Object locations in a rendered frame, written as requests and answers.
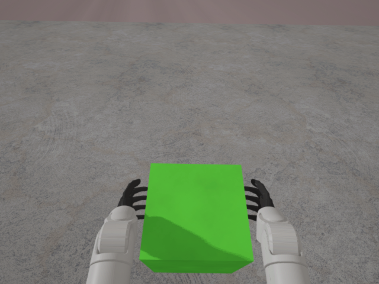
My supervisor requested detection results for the robot right hand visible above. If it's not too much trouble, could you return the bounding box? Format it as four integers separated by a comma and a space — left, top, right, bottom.
244, 179, 274, 221

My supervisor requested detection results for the robot left forearm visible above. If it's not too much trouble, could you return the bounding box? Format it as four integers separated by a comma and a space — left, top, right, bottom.
86, 205, 138, 284

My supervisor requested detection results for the robot left hand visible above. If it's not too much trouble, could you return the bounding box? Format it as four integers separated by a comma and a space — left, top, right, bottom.
117, 179, 148, 220

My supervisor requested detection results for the carton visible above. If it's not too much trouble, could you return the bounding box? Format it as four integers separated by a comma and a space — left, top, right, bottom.
139, 163, 254, 273

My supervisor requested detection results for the robot right forearm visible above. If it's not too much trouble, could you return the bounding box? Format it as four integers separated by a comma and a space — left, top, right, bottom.
256, 206, 311, 284

